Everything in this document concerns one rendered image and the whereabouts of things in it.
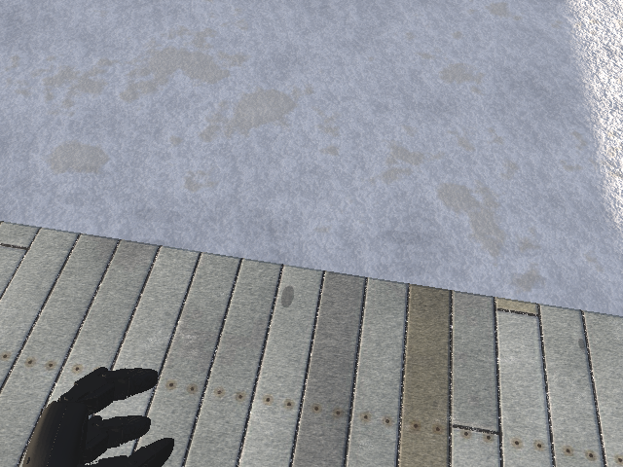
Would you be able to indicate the left robot hand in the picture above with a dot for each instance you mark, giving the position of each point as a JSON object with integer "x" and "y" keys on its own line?
{"x": 66, "y": 437}

